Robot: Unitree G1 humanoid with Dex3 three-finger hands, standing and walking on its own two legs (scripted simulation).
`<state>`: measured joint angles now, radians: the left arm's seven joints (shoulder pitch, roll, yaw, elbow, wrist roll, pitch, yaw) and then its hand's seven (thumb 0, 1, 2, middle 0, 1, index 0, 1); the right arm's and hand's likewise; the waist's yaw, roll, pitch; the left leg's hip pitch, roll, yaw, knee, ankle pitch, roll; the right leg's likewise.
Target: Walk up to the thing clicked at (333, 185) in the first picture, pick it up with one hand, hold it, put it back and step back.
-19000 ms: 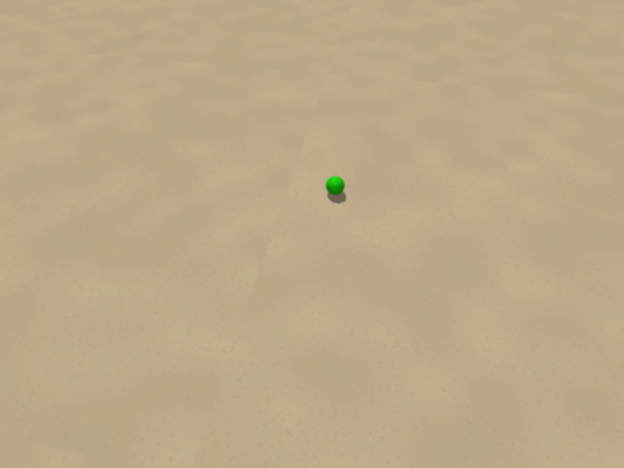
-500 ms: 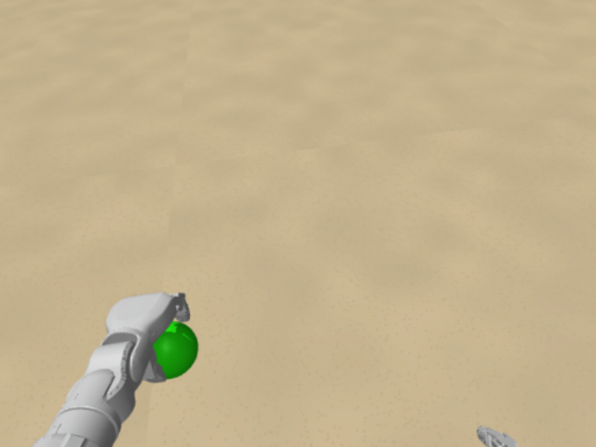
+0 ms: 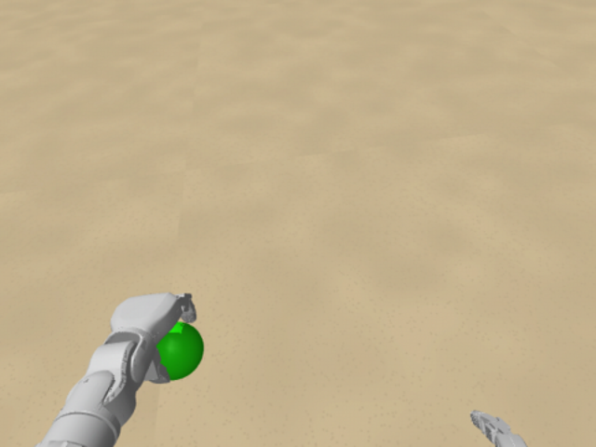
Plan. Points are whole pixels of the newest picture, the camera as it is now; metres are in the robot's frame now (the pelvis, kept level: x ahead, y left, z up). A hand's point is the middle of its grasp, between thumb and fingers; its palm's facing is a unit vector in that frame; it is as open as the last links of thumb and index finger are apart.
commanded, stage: hold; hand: left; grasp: from above
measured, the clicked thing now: (175, 350) +0.31 +0.22 -0.08
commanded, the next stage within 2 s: crouch in 0.88 s
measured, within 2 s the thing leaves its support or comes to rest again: neither
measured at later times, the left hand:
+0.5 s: hand (156, 343) +0.29 +0.22 -0.02, palm faces -0.43 -0.06 -0.90, open 10.6 cm
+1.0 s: hand (158, 340) +0.30 +0.22 -0.02, palm faces -0.45 -0.06 -0.89, open 10.6 cm
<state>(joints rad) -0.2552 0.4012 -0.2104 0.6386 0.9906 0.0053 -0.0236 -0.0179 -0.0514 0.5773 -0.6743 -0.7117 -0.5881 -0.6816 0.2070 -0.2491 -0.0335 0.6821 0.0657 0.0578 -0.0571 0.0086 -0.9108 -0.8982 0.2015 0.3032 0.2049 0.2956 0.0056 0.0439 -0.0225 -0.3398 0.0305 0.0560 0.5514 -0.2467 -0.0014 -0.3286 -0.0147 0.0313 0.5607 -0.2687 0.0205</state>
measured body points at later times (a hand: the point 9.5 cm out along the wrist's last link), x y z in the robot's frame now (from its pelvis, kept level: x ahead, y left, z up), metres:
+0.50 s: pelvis +0.00 +0.00 +0.00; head +0.01 -0.03 +0.45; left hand +0.31 +0.22 +0.03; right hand +0.15 -0.25 -0.11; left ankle +0.02 +0.12 -0.73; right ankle +0.01 -0.13 -0.73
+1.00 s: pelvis +0.01 +0.00 +0.01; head +0.02 -0.02 +0.46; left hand +0.32 +0.22 +0.03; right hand +0.16 -0.25 -0.11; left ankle +0.02 +0.12 -0.73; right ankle +0.01 -0.13 -0.73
